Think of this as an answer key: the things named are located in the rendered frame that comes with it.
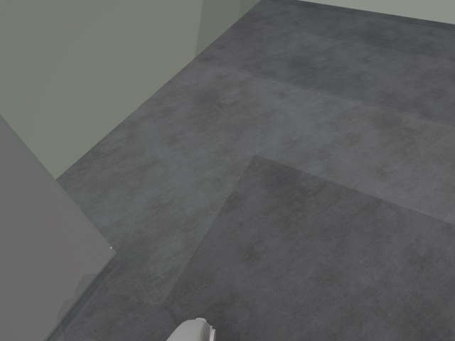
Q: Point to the fridge door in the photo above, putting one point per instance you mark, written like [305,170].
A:
[49,253]

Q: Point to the left robot thigh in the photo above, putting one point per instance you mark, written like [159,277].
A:
[193,330]

